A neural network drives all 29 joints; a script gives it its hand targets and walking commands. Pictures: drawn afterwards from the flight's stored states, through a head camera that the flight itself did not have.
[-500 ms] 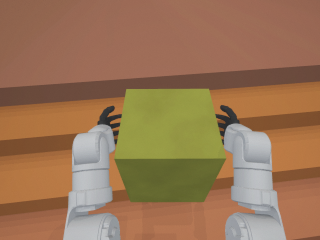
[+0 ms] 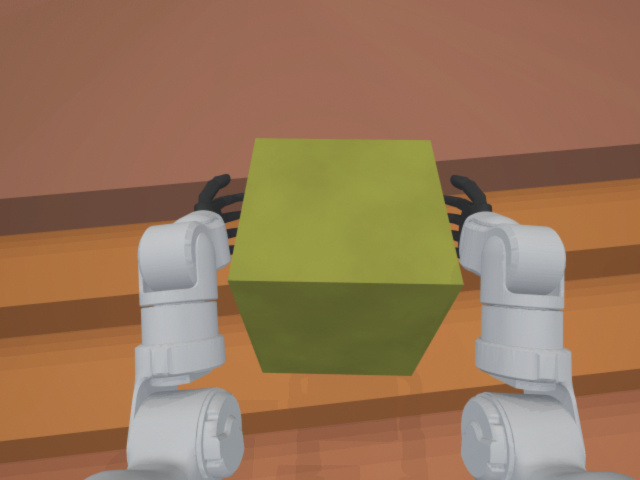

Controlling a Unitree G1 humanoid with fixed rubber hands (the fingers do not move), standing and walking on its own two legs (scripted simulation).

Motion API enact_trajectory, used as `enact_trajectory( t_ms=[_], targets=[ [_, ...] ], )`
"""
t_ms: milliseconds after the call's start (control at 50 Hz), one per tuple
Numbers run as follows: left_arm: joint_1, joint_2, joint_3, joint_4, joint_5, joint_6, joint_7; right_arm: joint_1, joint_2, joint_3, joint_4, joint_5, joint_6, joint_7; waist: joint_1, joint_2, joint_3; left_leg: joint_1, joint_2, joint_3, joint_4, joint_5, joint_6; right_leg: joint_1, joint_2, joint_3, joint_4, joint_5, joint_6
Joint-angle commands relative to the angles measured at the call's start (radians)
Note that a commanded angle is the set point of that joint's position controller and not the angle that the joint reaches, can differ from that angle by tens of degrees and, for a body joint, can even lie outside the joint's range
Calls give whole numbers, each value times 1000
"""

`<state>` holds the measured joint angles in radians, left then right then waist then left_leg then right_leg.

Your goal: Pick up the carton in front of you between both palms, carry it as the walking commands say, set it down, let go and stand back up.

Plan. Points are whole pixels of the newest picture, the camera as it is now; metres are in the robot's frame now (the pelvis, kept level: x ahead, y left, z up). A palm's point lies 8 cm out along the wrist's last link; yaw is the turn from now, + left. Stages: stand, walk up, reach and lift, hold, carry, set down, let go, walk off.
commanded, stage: carry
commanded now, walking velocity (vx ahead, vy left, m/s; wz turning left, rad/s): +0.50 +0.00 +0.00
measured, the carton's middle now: (339, 266) +0.36 +0.00 +0.10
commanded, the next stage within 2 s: none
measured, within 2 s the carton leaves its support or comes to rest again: neither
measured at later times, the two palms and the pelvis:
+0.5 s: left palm (287, 86) +0.61 +0.07 +0.24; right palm (492, 104) +0.55 -0.23 +0.23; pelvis +0.23 +0.00 +0.11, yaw -3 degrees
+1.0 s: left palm out of the picture +0.89 +0.09 +0.40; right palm out of the picture +0.92 -0.21 +0.41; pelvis +0.53 -0.10 +0.26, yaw -2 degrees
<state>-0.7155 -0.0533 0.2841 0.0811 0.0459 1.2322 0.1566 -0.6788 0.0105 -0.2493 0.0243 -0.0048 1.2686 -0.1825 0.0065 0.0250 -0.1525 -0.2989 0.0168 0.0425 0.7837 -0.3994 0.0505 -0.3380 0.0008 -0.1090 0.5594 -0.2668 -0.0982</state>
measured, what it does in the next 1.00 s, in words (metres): climbs: left foot 0.14 m higher, then right foot 0.14 m higher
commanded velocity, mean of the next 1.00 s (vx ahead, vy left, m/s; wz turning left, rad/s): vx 0.50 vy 0.00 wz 0.00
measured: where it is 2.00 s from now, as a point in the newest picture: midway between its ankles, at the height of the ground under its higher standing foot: (355, 142)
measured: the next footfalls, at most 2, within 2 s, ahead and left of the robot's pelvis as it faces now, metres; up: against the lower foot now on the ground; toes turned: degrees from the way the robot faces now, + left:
left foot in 0.34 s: +0.32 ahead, +0.06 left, +0.14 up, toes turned +2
right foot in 0.80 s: +0.63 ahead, -0.19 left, +0.28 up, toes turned -8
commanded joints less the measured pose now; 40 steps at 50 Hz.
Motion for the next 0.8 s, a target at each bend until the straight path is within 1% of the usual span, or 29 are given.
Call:
enact_trajectory(
  t_ms=[0,20,40,60,100,140,180,200,220,240,280,300,320,340,360,380,420,440,460,500,560,600,620,660,700,720,740,760,780],
  targets=[
    [-531,-741,-509,-24,-241,18,-65,-642,858,536,-13,248,-21,96,86,-257,-325,-556,-79,31,689,-51,-3,671,-362,635,-212,628,-265],
    [-616,-798,-549,-70,-276,15,-74,-657,852,512,-10,225,-19,93,107,-187,-303,-613,-56,9,896,-99,1,659,-356,609,-174,760,-289],
    [-688,-831,-576,-127,-311,8,-83,-667,886,505,-8,212,-18,92,112,-171,-304,-762,-55,-10,1059,-110,17,698,-342,600,-161,649,-293],
    [-760,-877,-607,-188,-350,-2,-92,-695,909,500,-37,204,-22,92,117,-129,-284,-864,-29,-34,1188,-130,29,666,-333,620,-201,371,-282],
    [-871,-933,-671,-262,-428,-17,-116,-734,911,495,-60,187,-33,83,89,-67,-230,-972,-13,-43,1321,-150,69,630,-284,534,-205,163,-209],
    [-899,-930,-691,-284,-476,-25,-127,-709,871,490,-77,156,-44,63,85,-38,-192,-1035,12,-20,1338,-177,88,584,-273,462,-220,99,-174],
    [-851,-895,-678,-272,-482,-23,-126,-650,818,476,-72,116,-44,43,51,-27,-141,-941,43,37,1108,-142,81,432,-204,359,-296,30,-130],
    [-810,-872,-665,-254,-472,-19,-122,-624,799,477,-79,103,-41,36,33,-60,-132,-844,62,44,980,-121,77,349,-196,344,-374,155,-134],
    [-767,-864,-651,-229,-451,-14,-120,-614,788,488,-80,99,-37,33,30,-66,-110,-708,39,122,773,-166,70,247,-183,268,-457,323,-157],
    [-753,-859,-633,-205,-428,-8,-118,-612,796,502,-75,105,-33,34,23,-59,-134,-428,-1,188,548,-116,81,103,-151,147,-434,715,-140],
    [-680,-859,-606,-169,-391,5,-123,-622,839,555,-81,147,-30,46,-86,-281,-361,-147,-113,268,464,9,117,241,-201,39,-147,1735,-109],
    [-675,-866,-602,-179,-366,3,-126,-660,881,586,-117,183,-36,59,-170,-300,-469,-38,-132,238,336,12,114,324,-239,23,51,1956,-84],
    [-686,-876,-597,-191,-341,1,-127,-696,923,617,-144,220,-45,72,-232,-201,-544,126,-178,205,74,67,111,331,-200,-14,322,1903,-41],
    [-676,-878,-592,-208,-310,-8,-125,-701,963,656,-176,263,-55,89,-227,3,-556,359,13,-216,-179,337,213,55,-71,70,719,947,53],
    [-620,-863,-567,-214,-264,-9,-126,-697,991,695,-170,306,-73,103,-167,349,-627,487,279,-877,-392,855,440,-261,194,144,1246,24,134],
    [-604,-841,-544,-216,-221,-18,-117,-744,1034,730,-205,364,-76,124,-133,138,-648,532,266,-833,-312,738,415,-342,148,314,1456,19,71],
    [-560,-791,-481,-222,-133,-29,-100,-856,1106,792,-248,443,-93,149,-96,-78,-441,425,232,-677,-270,380,289,-557,54,279,1394,-13,7],
    [-540,-759,-466,-197,-101,-36,-93,-888,1114,812,-243,471,-101,162,-81,-107,-366,371,206,-599,-299,255,248,-589,25,273,1341,-12,1],
    [-525,-736,-463,-186,-86,-44,-89,-905,1116,825,-234,494,-108,171,-79,-117,-322,339,204,-528,-319,166,219,-602,13,248,1295,-23,-8],
    [-511,-724,-484,-175,-80,-52,-82,-895,1114,821,-224,506,-109,178,-81,-137,-265,336,227,-466,-356,250,217,-641,-11,168,1170,-95,-11],
    [-513,-701,-504,-177,-87,-31,-65,-841,1026,740,-190,474,-86,170,-119,5,-247,483,267,-407,-414,497,265,-870,-36,71,1361,-149,-22],
    [-541,-692,-522,-178,-106,4,-54,-775,962,672,-140,433,-54,163,-152,51,-207,631,299,-412,-434,417,268,-1145,-66,102,1543,-300,-28],
    [-558,-681,-527,-176,-114,21,-50,-755,935,637,-118,410,-37,159,-134,13,-160,605,265,-346,-476,310,233,-1170,-82,78,1452,-312,-23],
    [-607,-670,-536,-174,-138,52,-40,-734,878,581,-83,365,-5,152,-98,38,-72,458,208,-243,-573,177,182,-1094,-111,28,1256,-269,-16],
    [-675,-693,-558,-161,-181,77,-33,-730,828,528,-59,332,22,143,-61,56,-62,156,133,-36,-756,414,183,-647,-89,-96,865,-119,-7],
    [-701,-714,-574,-159,-209,89,-30,-726,814,495,-48,307,35,137,-21,174,-125,90,110,93,-700,854,168,-409,-52,-151,780,-30,-36],
    [-744,-744,-584,-151,-245,97,-32,-716,797,462,-38,284,46,135,17,248,-210,133,130,122,-606,1337,159,-266,-1,-181,693,41,-60],
    [-768,-786,-602,-146,-280,99,-38,-732,784,435,-46,258,53,132,78,299,-302,232,141,142,-456,1675,136,-168,52,-205,631,71,-73],
    [-797,-824,-614,-155,-319,96,-45,-744,774,417,-42,230,58,129,167,334,-370,301,157,140,-233,1774,92,-43,74,-177,485,89,-55]
  ],
)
